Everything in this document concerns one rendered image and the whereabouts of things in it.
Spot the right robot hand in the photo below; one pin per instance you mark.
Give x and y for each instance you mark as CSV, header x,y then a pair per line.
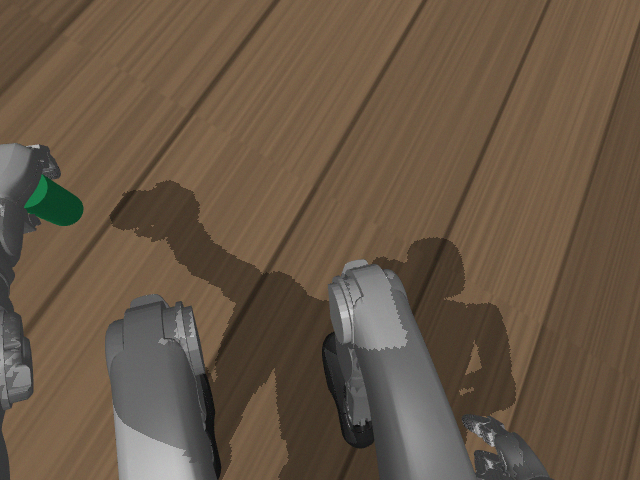
x,y
515,459

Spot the left robot foot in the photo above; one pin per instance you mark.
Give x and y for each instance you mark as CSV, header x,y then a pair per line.
x,y
209,431

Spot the right robot foot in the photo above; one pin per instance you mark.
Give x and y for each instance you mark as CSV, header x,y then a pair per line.
x,y
355,435

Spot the left robot hand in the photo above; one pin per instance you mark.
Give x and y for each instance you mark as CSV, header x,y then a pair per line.
x,y
21,168

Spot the left robot arm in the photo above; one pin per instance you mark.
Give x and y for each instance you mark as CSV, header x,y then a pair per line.
x,y
16,368

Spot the can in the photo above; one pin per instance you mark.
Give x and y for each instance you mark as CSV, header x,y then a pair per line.
x,y
55,204

